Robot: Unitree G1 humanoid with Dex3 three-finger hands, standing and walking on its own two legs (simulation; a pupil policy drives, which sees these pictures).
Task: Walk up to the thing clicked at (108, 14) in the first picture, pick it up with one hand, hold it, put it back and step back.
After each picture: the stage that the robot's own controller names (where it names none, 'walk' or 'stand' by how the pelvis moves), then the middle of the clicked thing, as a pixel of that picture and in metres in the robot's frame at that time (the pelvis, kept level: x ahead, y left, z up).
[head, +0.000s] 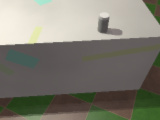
stand; (103, 22) +0.87 -0.11 -0.08
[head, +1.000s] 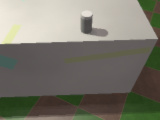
rise first; (86, 22) +0.78 +0.01 -0.05
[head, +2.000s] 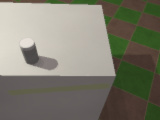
stand; (29, 51) +0.54 +0.26 -0.05
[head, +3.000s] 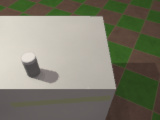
stand; (31, 65) +0.51 +0.27 -0.07
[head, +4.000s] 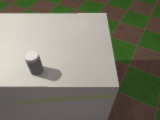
stand; (34, 63) +0.52 +0.25 -0.08
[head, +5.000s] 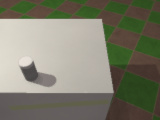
stand; (28, 69) +0.50 +0.27 -0.08
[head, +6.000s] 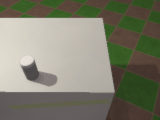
stand; (29, 68) +0.50 +0.27 -0.08
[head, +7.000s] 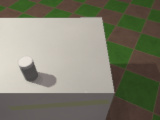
stand; (28, 69) +0.49 +0.28 -0.08
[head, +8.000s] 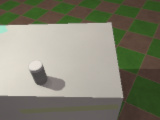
rise first; (38, 72) +0.49 +0.27 -0.08
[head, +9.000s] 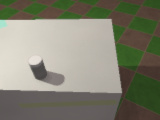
go down; (38, 67) +0.50 +0.27 -0.08
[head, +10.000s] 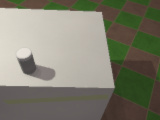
go down; (26, 61) +0.51 +0.25 -0.06
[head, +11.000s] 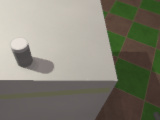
go down; (22, 52) +0.51 +0.24 -0.03
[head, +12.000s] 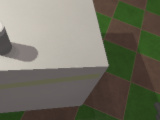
close in; out of the picture +0.51 +0.26 +0.00
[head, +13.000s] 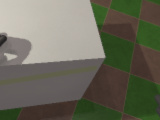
close; out of the picture +0.52 +0.26 +0.03
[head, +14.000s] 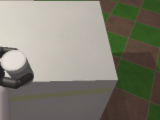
lift; (19, 69) +0.36 +0.21 +0.08
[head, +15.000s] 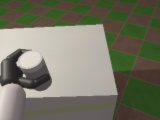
hold; (36, 71) +0.32 +0.16 +0.15
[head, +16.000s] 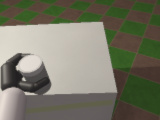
hold; (36, 75) +0.32 +0.16 +0.13
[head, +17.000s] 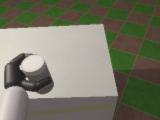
hold; (39, 75) +0.33 +0.15 +0.13
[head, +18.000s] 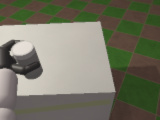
crouch; (28, 60) +0.38 +0.19 +0.13
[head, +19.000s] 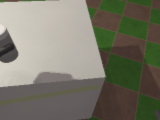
lower; (2, 44) +0.46 +0.24 +0.10
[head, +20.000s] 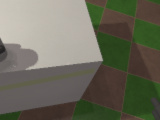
lower; out of the picture +0.48 +0.24 +0.02
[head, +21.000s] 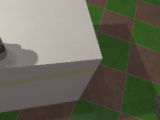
lower; out of the picture +0.48 +0.24 +0.02
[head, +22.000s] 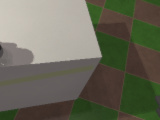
lower; out of the picture +0.48 +0.25 +0.02
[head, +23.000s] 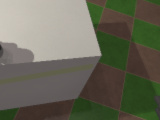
lower; out of the picture +0.48 +0.25 +0.03
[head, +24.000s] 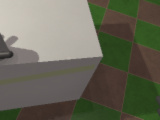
open; out of the picture +0.48 +0.24 +0.03
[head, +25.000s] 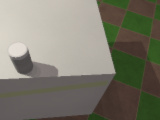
sink last; (21, 58) +0.46 +0.22 -0.01
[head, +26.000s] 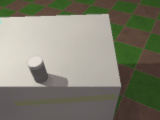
stand; (38, 69) +0.47 +0.24 -0.03
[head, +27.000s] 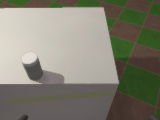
stand; (32, 66) +0.46 +0.23 -0.02
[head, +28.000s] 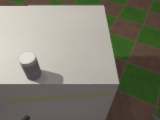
stand; (30, 66) +0.45 +0.24 -0.02
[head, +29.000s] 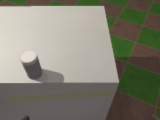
stand; (31, 65) +0.46 +0.23 -0.01
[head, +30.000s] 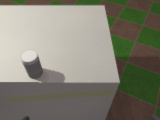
stand; (32, 64) +0.46 +0.23 -0.02
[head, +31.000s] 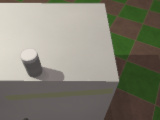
stand; (32, 63) +0.46 +0.23 -0.02
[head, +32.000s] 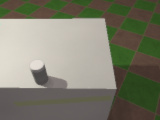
stand; (39, 72) +0.48 +0.23 -0.08
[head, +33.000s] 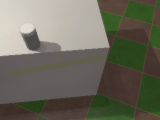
walk; (30, 37) +0.58 +0.25 -0.05
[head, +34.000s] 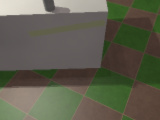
walk; (48, 0) +0.93 +0.24 -0.06
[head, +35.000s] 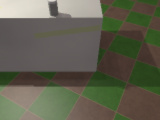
stand; (53, 7) +1.07 +0.24 -0.08
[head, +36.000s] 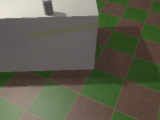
stand; (47, 6) +1.06 +0.26 -0.08
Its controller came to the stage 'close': yes
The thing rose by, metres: 0.22
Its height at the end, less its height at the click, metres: +0.00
